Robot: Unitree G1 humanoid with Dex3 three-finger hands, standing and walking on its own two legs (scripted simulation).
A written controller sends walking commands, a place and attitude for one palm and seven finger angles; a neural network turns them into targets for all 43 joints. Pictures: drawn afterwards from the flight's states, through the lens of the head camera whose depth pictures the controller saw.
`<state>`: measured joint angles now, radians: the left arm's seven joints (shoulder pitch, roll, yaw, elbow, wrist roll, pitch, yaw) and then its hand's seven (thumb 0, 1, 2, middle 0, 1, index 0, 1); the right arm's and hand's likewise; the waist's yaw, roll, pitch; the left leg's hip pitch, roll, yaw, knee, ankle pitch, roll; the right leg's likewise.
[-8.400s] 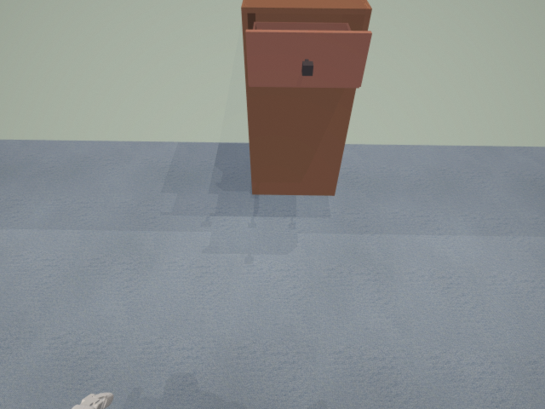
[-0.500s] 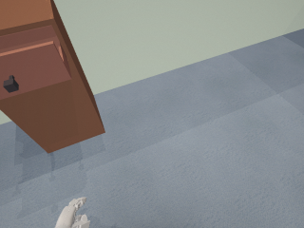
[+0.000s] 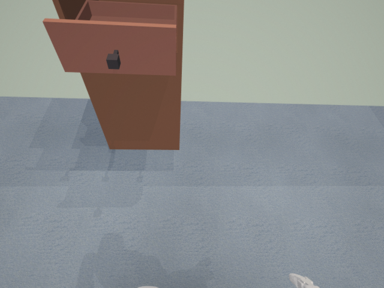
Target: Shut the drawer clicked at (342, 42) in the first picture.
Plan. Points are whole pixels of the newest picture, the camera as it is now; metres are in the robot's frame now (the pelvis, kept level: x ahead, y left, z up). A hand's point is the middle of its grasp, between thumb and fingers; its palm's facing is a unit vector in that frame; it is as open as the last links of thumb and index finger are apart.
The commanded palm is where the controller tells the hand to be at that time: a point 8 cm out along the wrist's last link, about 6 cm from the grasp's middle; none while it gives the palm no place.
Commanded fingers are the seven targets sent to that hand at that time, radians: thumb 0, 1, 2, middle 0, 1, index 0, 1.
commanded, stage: turn to face it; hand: left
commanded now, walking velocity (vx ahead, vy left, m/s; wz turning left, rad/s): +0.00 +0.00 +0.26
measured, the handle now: (114, 58) +0.72 +0.32 +0.02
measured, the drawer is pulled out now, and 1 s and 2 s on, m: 0.16 0.16 0.16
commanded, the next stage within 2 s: take the last steps up to it in 0.04 s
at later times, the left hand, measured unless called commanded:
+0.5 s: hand out of the picture +0.04 +0.16 -0.14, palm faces +0.15 -0.96 -0.24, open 7.4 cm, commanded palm none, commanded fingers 0.00 0.90 0.90 -0.20 -0.30 -0.20 -0.30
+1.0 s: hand out of the picture +0.07 +0.21 -0.17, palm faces +0.21 -0.97 -0.15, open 7.4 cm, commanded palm none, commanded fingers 0.00 0.90 0.90 -0.20 -0.30 -0.20 -0.30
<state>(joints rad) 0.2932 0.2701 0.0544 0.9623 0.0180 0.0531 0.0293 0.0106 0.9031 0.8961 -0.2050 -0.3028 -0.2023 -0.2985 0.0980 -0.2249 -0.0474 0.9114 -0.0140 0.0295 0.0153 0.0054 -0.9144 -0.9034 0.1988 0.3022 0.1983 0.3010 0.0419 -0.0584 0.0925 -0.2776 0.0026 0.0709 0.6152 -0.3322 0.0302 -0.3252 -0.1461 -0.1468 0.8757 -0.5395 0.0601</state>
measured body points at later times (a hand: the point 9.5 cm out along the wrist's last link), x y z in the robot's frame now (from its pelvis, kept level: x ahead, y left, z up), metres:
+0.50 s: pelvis +0.03 -0.03 +0.01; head +0.02 -0.06 +0.46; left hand +0.03 +0.21 -0.12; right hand +0.05 -0.27 -0.16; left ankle +0.01 +0.10 -0.66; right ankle +0.02 -0.12 -0.72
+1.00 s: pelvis +0.18 +0.07 +0.00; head +0.20 +0.08 +0.45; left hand +0.06 +0.26 -0.16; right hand +0.30 -0.14 -0.14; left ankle +0.21 +0.16 -0.72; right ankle +0.07 -0.08 -0.64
